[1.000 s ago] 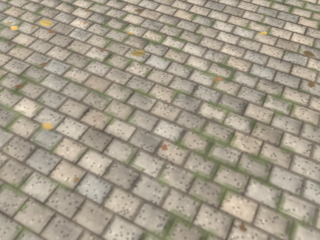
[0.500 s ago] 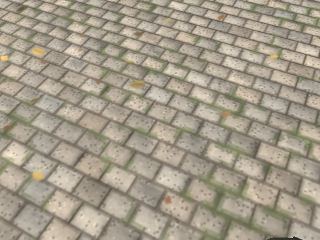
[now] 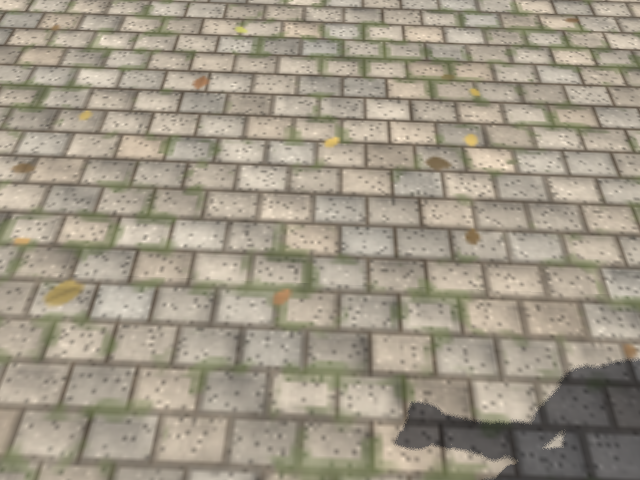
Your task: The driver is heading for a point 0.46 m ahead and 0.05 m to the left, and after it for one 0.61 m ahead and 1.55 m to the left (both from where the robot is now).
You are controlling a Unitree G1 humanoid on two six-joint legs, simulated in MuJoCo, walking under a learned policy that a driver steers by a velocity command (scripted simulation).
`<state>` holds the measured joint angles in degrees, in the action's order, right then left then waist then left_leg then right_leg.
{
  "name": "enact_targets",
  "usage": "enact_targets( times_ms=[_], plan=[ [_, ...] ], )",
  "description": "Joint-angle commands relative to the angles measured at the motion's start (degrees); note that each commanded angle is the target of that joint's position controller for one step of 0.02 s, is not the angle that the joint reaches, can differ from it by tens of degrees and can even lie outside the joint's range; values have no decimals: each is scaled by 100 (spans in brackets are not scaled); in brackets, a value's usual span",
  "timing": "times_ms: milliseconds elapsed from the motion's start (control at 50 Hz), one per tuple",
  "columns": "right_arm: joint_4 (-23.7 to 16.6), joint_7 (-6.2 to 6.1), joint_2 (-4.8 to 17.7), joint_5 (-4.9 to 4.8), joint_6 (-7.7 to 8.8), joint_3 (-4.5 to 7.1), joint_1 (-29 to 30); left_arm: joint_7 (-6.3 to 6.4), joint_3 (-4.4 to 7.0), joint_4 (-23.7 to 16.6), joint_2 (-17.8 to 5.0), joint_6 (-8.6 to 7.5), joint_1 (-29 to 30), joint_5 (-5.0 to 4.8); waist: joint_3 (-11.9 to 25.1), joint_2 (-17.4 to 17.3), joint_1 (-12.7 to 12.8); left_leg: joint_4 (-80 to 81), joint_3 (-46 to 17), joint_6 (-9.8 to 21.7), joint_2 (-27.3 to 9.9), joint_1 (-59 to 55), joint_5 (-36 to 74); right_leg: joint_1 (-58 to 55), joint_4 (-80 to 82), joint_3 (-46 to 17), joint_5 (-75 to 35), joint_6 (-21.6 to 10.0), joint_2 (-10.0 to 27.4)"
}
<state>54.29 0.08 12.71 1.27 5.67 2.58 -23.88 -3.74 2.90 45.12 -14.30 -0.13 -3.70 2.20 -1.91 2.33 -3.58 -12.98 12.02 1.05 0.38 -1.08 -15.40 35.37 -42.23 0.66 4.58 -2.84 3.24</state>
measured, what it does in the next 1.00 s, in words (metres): walks ahead, turning left: right foot, then left foot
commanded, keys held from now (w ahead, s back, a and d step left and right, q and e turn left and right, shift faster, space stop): w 0.14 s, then w+q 0.86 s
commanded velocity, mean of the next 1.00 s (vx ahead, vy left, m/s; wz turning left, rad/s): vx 0.50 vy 0.00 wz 0.31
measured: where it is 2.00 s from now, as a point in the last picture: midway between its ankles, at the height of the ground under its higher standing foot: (167, 275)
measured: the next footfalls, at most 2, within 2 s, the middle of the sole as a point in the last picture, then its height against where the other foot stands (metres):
right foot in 0.12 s outside the picture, level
left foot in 0.66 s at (272, 476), level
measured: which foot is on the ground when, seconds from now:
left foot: down 0.00-0.12, up 0.14-0.64, down 0.66-1.00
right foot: up 0.00-0.10, down 0.12-0.68, up 0.70-1.00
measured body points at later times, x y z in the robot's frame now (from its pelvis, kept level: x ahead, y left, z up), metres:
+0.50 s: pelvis +0.26 -0.04 +0.00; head +0.28 -0.04 +0.45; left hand +0.21 +0.22 -0.14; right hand +0.39 -0.27 -0.14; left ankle +0.39 +0.11 -0.69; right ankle +0.17 -0.10 -0.74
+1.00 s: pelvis +0.51 +0.05 +0.00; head +0.54 +0.07 +0.45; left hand +0.58 +0.34 -0.11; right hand +0.63 -0.21 -0.12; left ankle +0.45 +0.07 -0.74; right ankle +0.71 -0.08 -0.68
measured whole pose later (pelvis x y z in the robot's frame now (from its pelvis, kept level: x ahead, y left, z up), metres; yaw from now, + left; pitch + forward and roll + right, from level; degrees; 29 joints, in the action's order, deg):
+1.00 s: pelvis +0.51 +0.05 +0.00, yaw +24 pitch +1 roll +0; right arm 51.4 0.4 15.0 0.0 2.6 4.3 -21.3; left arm -1.0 2.1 44.4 -14.6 -1.4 -5.3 2.4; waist -2.5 2.0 -3.0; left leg -16.9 -4.9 7.5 8.5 4.7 -12.7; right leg 38.0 -48.3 -2.6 6.6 3.5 7.2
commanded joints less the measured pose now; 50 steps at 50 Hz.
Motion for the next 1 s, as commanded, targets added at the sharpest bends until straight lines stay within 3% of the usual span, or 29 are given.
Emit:
enact_targets(
  times_ms=[20, 60, 80, 100, 120, 140, 160, 180, 200, 240, 260, 340, 460, 540, 600, 640, 660, 680, 700, 720, 740, 760, 800, 820, 880, 1000],
  plan=[
    [-136, -22, 851, -9, 16, 152, -134, 6, -41, -474, -184, -101, 544, 23, -309, -753, 99, 365, -592, 721, -1561, 136, 2713, -371, 656, 356, 196, -173, -157],
    [-11, -42, 950, -10, -69, 165, -231, 57, -21, -435, -260, -146, 426, 61, -197, -814, 214, -175, -503, 693, -1627, -209, 3961, -772, 947, 500, 699, -373, -356],
    [39, -47, 997, -19, -111, 167, -247, 92, 11, -301, -307, -186, 35, 80, 40, -835, 404, -779, -421, 661, -1600, -294, 4755, -1309, 1159, 573, 814, -490, -533],
    [62, -52, 972, -60, -161, 144, -221, 139, 68, 3, -387, -259, -800, 117, 494, -669, 784, -1775, -201, 555, -1431, -48, 4870, -2409, 1611, 635, 511, -622, -696],
    [-59, -50, 814, -86, -165, 80, -176, 213, 185, 300, -714, -317, -1762, 210, 1129, -402, 1141, -3070, -146, 431, -1235, 979, 3535, -3955, 1595, -85, 685, -838, -74],
    [-401, 57, 192, -214, -134, -69, -447, 300, 337, 358, -1385, -323, -2323, 235, 1907, 1004, 1103, -5255, -43, 126, -345, 3252, -257, -5838, 1892, -2836, 928, -1540, 1827],
    [-350, 6, 753, -143, -160, 110, -181, 363, 371, 345, -1427, -249, -2282, -7, 1958, 563, 1126, -6142, -998, 158, -43, 3787, -1496, -5507, 2446, -3704, 303, -1667, 2140],
    [-448, 4, 773, -149, -159, 148, 242, 380, 309, 343, -1197, -257, -1765, -85, 1113, 192, 927, -6182, -1377, 246, -313, 4042, -1035, -4820, 2436, -2570, -109, -1476, 1838],
    [-421, 23, 609, -173, -125, 104, 315, 367, 202, 337, -794, -312, -1407, -79, 591, 33, 717, -5788, -1429, 279, -478, 3858, -650, -4015, 2634, -1891, -446, -1225, 1562],
    [-225, 46, 467, -23, -267, 114, 75, 377, 72, 372, -342, -416, -993, -107, 150, 135, 327, -5202, -1449, 234, -645, 3272, -298, -3051, 3035, -1006, -519, -747, 1104],
    [-141, 83, 381, 26, -350, 114, -61, 384, 50, 399, -279, -469, -1006, -101, 153, 203, 266, -5157, -1433, 207, -609, 3064, -175, -2860, 3165, -802, -540, -690, 1042],
    [-297, 191, 286, 27, -481, 150, 471, 400, 91, 619, -426, -638, -1383, -130, -133, 123, 240, -4888, -1426, 137, -644, 3633, 556, -2859, 3559, -221, -658, -664, 1002],
    [-716, 272, 178, 35, -452, 64, 1653, 455, 46, 798, -389, -656, -1713, -129, -423, 101, 438, -3346, -1036, 121, -541, 3923, 1627, -3165, 3571, 616, -1286, -529, 888],
    [-1018, 326, 172, 63, -437, 5, 2257, 539, 57, 1002, -509, -596, -2135, -105, -510, 65, 603, -2537, -584, 366, -379, 3827, 1415, -3870, 3269, 949, -2206, -456, 1077],
    [-1025, 293, 299, 76, -448, 59, 1994, 596, 93, 1025, -713, -519, -2067, -75, -205, 263, 386, -2327, -246, 706, 68, 3165, 638, -4301, 2315, 1241, -4539, -358, 1161],
    [-808, 245, 512, 92, -423, 176, 1136, 607, 146, 981, -893, -413, -1974, -54, 348, 349, 3, -2135, -183, 1003, 453, 2150, 81, -4251, 781, 1318, -5256, -357, 1192],
    [-561, 197, 721, 141, -374, 291, 317, 582, 158, 910, -936, -377, -1880, -83, 780, 134, -404, -1619, -429, 1216, 494, 961, 239, -3630, -538, 1393, -4379, -243, 1085],
    [-466, 101, 1358, 196, -379, 499, -315, 528, 83, 649, -643, -405, -1893, -164, 1365, -632, -601, -1368, -2238, 1735, -792, -604, -375, -1973, -2543, 1452, -1929, -13, 691],
    [-583, 105, 1764, 51, -433, 584, 58, 425, 76, 255, -418, -468, -1777, -184, 1671, -1547, -175, -518, -5379, 2535, -2050, -1567, 218, 100, -4263, 625, 2605, 251, -647],
    [-562, 82, 1638, -84, -483, 556, 108, 391, 94, 121, -636, -534, -1135, -103, 1247, -599, -312, -329, -4861, 2399, -1923, -1272, 412, 678, -4282, -306, 2123, 182, -243],
    [-542, 38, 1338, -99, -476, 479, 398, 367, 56, 50, -552, -609, -1021, -169, 600, -346, -112, -240, -4151, 2181, -1814, -549, 711, 723, -3845, -301, 1615, 158, 24],
    [-555, 21, 1043, -84, -454, 400, 642, 380, 63, 127, -538, -626, -1135, -164, 169, 9, 174, -124, -3623, 1876, -1513, 171, 1276, 406, -3237, -273, 1406, 170, 216],
    [-611, -20, 814, -129, -362, 307, 940, 370, 51, 156, -465, -422, -1326, 30, 102, -94, 498, -10, -2912, 1624, -1008, 888, 1968, -240, -2621, -290, 1321, 335, 355],
    [-610, -10, 840, -143, -297, 301, 885, 348, 49, 133, -433, -322, -1347, 70, 156, -165, 533, 3, -2797, 1626, -903, 1008, 2254, -349, -2458, -235, 1320, 410, 339],
    [-576, 13, 1079, -139, -213, 352, 607, 305, 28, -81, -368, -183, -939, 64, 83, -315, 478, 126, -2613, 1555, -676, 1185, 2344, -151, -1774, -77, 885, 593, 333],
    [-554, 5, 1118, -116, -258, 367, -64, 260, -22, -567, -402, -194, 368, 0, -33, -575, -48, -13, -2851, 1272, -573, 508, 2290, 384, -201, -89, -196, 658, 144]
  ],
)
